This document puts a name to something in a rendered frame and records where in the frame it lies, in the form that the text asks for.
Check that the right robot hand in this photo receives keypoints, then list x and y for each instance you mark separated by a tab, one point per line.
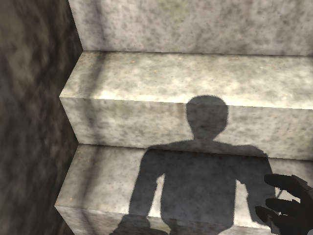
295	218

